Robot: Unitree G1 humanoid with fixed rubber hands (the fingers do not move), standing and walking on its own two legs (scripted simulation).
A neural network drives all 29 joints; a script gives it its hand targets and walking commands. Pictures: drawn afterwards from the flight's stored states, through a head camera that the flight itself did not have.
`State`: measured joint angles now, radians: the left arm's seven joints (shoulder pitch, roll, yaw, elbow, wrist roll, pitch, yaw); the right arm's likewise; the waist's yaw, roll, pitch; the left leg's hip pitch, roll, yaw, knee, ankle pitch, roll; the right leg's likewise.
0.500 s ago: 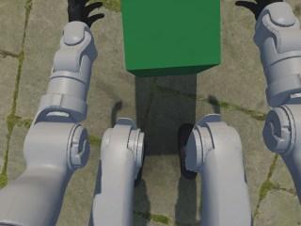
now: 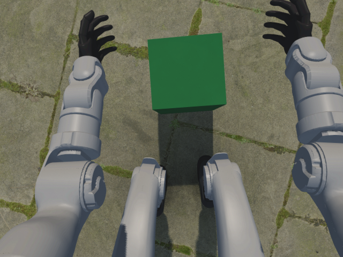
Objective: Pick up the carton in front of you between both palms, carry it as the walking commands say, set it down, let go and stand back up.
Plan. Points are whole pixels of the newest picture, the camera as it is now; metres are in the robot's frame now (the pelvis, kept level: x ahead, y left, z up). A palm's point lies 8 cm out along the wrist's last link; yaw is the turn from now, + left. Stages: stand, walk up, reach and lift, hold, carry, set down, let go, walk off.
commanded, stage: set down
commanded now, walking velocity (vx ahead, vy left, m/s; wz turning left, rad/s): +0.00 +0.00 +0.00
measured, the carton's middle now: (185, 81) +0.52 -0.03 -0.41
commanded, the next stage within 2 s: let go in 0.28 s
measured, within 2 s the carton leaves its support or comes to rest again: neither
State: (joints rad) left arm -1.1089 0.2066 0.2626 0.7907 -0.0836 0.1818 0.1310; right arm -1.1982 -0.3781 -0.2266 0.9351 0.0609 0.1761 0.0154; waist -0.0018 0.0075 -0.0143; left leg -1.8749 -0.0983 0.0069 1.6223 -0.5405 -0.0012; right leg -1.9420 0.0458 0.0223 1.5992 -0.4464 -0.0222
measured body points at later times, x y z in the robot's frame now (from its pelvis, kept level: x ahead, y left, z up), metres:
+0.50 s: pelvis +0.03 -0.01 +0.13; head +0.31 -0.03 +0.48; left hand +0.50 +0.17 +0.01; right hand +0.49 -0.25 +0.01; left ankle +0.07 +0.11 -0.50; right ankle +0.10 -0.10 -0.50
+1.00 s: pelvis +0.10 +0.00 +0.22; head +0.21 +0.00 +0.66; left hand +0.34 +0.22 +0.13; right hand +0.32 -0.24 +0.13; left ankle +0.07 +0.11 -0.50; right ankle +0.10 -0.10 -0.50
